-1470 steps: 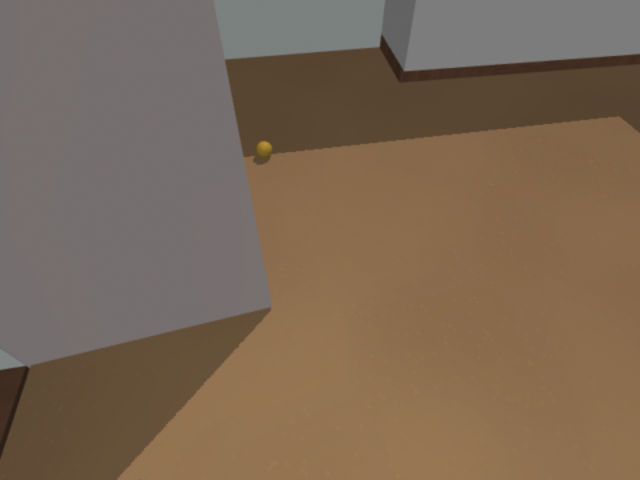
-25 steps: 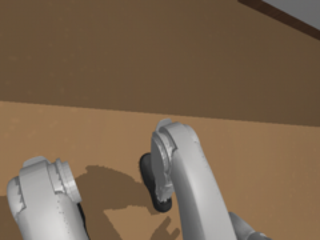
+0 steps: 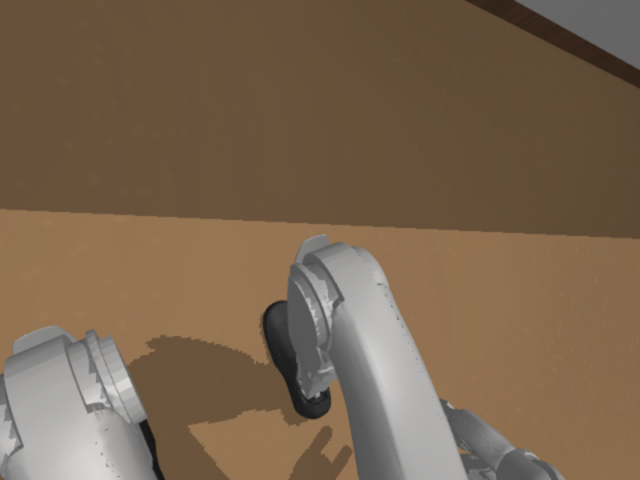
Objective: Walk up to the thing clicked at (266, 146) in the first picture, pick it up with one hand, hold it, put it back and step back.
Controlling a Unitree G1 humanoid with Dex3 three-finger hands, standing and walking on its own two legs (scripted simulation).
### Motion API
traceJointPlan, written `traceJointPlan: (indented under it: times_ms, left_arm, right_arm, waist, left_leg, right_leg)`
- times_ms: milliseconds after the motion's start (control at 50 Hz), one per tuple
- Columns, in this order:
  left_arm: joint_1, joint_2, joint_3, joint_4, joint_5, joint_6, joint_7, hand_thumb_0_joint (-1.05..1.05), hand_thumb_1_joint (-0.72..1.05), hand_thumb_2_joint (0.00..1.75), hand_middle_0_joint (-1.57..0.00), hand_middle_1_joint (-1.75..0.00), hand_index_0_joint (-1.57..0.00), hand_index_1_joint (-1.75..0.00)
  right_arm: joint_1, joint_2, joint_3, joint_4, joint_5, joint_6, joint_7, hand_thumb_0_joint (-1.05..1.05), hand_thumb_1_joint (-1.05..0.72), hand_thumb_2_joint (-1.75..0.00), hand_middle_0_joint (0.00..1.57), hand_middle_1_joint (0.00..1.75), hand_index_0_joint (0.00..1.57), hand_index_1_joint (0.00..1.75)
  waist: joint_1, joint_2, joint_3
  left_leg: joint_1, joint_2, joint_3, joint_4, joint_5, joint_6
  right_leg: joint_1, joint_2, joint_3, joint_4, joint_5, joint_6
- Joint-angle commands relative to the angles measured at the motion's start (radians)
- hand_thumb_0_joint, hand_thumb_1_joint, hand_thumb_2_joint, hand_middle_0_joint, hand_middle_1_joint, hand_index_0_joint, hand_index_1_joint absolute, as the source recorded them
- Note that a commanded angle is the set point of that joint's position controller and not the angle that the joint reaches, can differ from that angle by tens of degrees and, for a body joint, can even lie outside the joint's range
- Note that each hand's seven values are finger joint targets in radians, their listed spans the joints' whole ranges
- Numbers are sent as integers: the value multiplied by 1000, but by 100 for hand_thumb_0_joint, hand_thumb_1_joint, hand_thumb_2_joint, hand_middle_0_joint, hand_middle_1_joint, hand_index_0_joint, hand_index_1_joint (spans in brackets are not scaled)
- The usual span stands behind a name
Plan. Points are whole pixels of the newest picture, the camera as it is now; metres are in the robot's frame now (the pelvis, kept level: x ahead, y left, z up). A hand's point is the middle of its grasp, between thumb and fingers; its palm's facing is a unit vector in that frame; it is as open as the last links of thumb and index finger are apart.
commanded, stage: close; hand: left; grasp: from above
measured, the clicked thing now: out of the picture +0.46 +0.32 -0.26
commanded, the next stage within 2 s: settle in 0.98 s
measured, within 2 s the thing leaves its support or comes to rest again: leaves its support in 1.36 s
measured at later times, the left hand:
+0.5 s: hand out of the picture +0.43 +0.31 -0.25, palm faces -0.47 -0.16 -0.87, open 12.0 cm
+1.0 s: hand out of the picture +0.43 +0.32 -0.25, palm faces -0.48 -0.19 -0.86, open 10.3 cm
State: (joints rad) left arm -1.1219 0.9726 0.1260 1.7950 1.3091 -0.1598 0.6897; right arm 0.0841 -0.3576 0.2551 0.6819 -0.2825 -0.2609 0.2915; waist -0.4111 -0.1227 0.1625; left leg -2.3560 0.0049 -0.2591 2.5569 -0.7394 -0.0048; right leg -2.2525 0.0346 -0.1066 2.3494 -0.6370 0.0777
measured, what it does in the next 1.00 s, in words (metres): stands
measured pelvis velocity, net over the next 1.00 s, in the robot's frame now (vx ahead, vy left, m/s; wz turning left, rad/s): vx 0.00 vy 0.00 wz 0.01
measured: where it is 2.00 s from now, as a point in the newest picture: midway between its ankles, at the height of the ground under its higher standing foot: (229, 426)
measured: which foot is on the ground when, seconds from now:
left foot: down 0.00-1.00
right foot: down 0.00-1.00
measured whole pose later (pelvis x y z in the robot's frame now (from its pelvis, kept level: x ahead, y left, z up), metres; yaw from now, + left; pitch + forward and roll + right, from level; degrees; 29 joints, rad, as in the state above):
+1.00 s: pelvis +0.00 +0.00 +0.00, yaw +1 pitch +30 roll -14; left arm -1.05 0.96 0.13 1.73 1.23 -0.18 0.57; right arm 0.13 -0.34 0.26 0.67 -0.26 -0.21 0.28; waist -0.38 -0.09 0.15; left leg -2.34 0.00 -0.26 2.54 -0.74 -0.02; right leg -2.25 0.03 -0.11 2.34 -0.64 0.08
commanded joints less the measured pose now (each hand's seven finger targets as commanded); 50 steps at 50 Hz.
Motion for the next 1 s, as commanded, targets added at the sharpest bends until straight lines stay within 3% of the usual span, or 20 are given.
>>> traceJointPlan:
  times_ms: [0, 80, 120, 160, 220, 240, 260, 300, 360, 400, 460, 500, 560, 620, 720, 760, 780, 820, 920, 980]
  left_arm:
    - [-136, 215, 29, -80, -50, 26, -33, 0, -45, 93, -6, -108, -9, -105]
    - [-87, 189, 20, -110, -75, 10, -80, 0, -44, 93, -8, -109, -10, -107]
    - [-84, 160, 10, -129, -82, -4, -99, 0, -42, 92, -7, -111, -11, -107]
    - [-97, 126, -20, -126, -87, -26, -118, 0, -41, 91, -8, -111, -12, -107]
    - [-113, 126, -18, -156, -95, -74, -125, 0, -35, 95, -11, -112, -15, -108]
    - [-112, 97, -47, -123, -90, -91, -130, 0, -35, 96, -11, -113, -15, -109]
    - [-118, 104, -50, -141, -86, -111, -127, 0, -31, 97, -13, -114, -17, -110]
    - [-170, 139, -44, -170, -65, -142, -109, 0, -25, 96, -16, -115, -21, -110]
    - [-179, 137, -61, -138, -27, -174, -73, 0, -19, 93, -19, -115, -25, -109]
    - [-188, 173, -51, -131, 3, -179, -35, 0, -15, 90, -22, -114, -28, -107]
    - [-185, 178, -51, -111, 57, -154, 23, 0, -9, 86, -25, -113, -32, -105]
    - [-170, 169, -58, -94, 62, -122, 55, 0, -6, 84, -27, -112, -35, -104]
    - [-211, 160, -56, -102, 49, -65, 82, 0, -1, 82, -30, -112, -38, -103]
    - [-212, 175, -43, -90, 13, -14, 82, 0, 2, 82, -32, -111, -41, -102]
    - [-160, 234, 41, -55, -38, 26, 30, 0, 2, 79, -35, -105, -42, -97]
    - [-125, 228, 41, -54, -52, 30, -1, 0, 2, 79, -36, -105, -43, -98]
    - [-130, 213, 32, -63, -57, 29, -21, 0, 5, 79, -38, -106, -45, -98]
    - [-119, 220, 35, -104, -67, 21, -50, 0, 6, 83, -41, -106, -47, -100]
    - [-104, 161, -4, -126, -91, -23, -108, 0, 21, 84, -50, -108, -57, -100]
    - [-109, 151, -20, -172, -81, -64, -125, 0, 32, 84, -56, -111, -65, -102]
  right_arm:
    - [196, -316, -86, 8, 16, 5, 6, 0, -90, -90, 20, 30, 20, 30]
    - [203, -305, -97, 1, 24, 35, 0, 0, -90, -90, 20, 30, 20, 30]
    - [218, -312, -100, -3, 26, 49, -3, 0, -90, -90, 20, 30, 20, 30]
    - [228, -298, -94, 1, 23, 58, -5, 0, -90, -90, 20, 30, 20, 30]
    - [245, -308, -94, 3, 28, 71, -18, 0, -89, -90, 20, 30, 20, 30]
    - [235, -300, -89, 3, 33, 69, -20, 0, -89, -90, 20, 30, 20, 30]
    - [243, -301, -87, 5, 30, 72, -20, 0, -89, -90, 20, 30, 20, 30]
    - [238, -299, -81, 5, 30, 76, -29, 0, -89, -90, 20, 30, 20, 30]
    - [224, -295, -73, 9, 19, 72, -36, 0, -89, -90, 20, 30, 20, 30]
    - [204, -303, -72, 11, 16, 69, -47, 0, -89, -90, 20, 30, 20, 30]
    - [198, -312, -78, 8, -5, 62, -48, 0, -89, -90, 20, 30, 20, 30]
    - [180, -314, -80, 18, -11, 52, -46, 0, -89, -90, 20, 30, 20, 30]
    - [180, -321, -92, 25, -11, 38, -37, 0, -90, -90, 20, 30, 20, 30]
    - [170, -333, -94, 15, -3, 28, -24, 0, -90, -90, 20, 30, 20, 30]
    - [202, -335, -91, -2, 12, 16, -6, 0, -90, -90, 20, 30, 20, 30]
    - [203, -327, -92, -6, 13, 19, -6, 0, -90, -90, 20, 30, 20, 30]
    - [206, -315, -89, -13, 14, 21, -4, 0, -90, -90, 20, 30, 20, 30]
    - [210, -310, -91, -14, 21, 31, -10, 0, -90, -90, 20, 30, 20, 30]
    - [216, -314, -93, -10, 25, 55, -23, 0, -90, -90, 20, 30, 20, 30]
    - [236, -314, -102, -13, 28, 69, -29, 0, -90, -90, 20, 30, 20, 30]
  waist:
    - [-2, 557, -669]
    - [15, 541, -701]
    - [8, 521, -697]
    - [-23, 474, -655]
    - [-19, 435, -660]
    - [-36, 417, -606]
    - [-35, 404, -614]
    - [-27, 429, -647]
    - [-39, 434, -602]
    - [-30, 455, -600]
    - [-34, 486, -615]
    - [-39, 495, -588]
    - [-50, 511, -588]
    - [-46, 510, -604]
    - [-23, 486, -623]
    - [-10, 506, -651]
    - [-19, 498, -644]
    - [0, 506, -687]
    - [-11, 473, -648]
    - [-10, 470, -657]
  left_leg:
    - [524, 16, 111, -291, 291, 1]
    - [502, 13, 115, -306, 279, 3]
    - [495, 13, 109, -300, 293, 4]
    - [448, 12, 123, -281, 269, 16]
    - [445, 11, 113, -275, 271, 16]
    - [421, 10, 118, -270, 227, 19]
    - [422, 11, 117, -275, 224, 20]
    - [445, 9, 113, -275, 215, 18]
    - [458, 10, 116, -286, 163, 13]
    - [479, 14, 109, -299, 140, 8]
    - [508, 14, 118, -295, 183, 2]
    - [505, 18, 123, -299, 184, -1]
    - [508, 21, 117, -304, 191, -3]
    - [503, 28, 104, -299, 212, -5]
    - [487, 22, 106, -296, 240, 4]
    - [491, 18, 112, -302, 247, 6]
    - [483, 16, 113, -301, 251, 8]
    - [488, 13, 116, -303, 267, 8]
    - [454, 11, 115, -289, 248, 10]
    - [461, 8, 123, -288, 248, 13]
  right_leg:
    - [369, 22, -144, -146, 272, -91]
    - [392, 30, -143, -156, 262, -98]
    - [381, 28, -147, -154, 272, -99]
    - [401, 34, -142, -169, 265, -92]
    - [404, 32, -150, -185, 256, -92]
    - [380, 32, -147, -190, 225, -91]
    - [404, 35, -148, -198, 221, -87]
    - [394, 34, -153, -194, 212, -91]
    - [355, 35, -160, -188, 173, -87]
    - [337, 36, -165, -188, 153, -91]
    - [333, 37, -164, -175, 194, -91]
    - [341, 39, -158, -183, 198, -90]
    - [319, 35, -156, -188, 208, -89]
    - [334, 30, -150, -174, 237, -87]
    - [363, 22, -147, -168, 243, -83]
    - [389, 23, -143, -171, 246, -88]
    - [390, 23, -142, -170, 250, -88]
    - [409, 26, -139, -174, 260, -91]
    - [379, 28, -146, -180, 236, -98]
    - [401, 29, -142, -189, 237, -95]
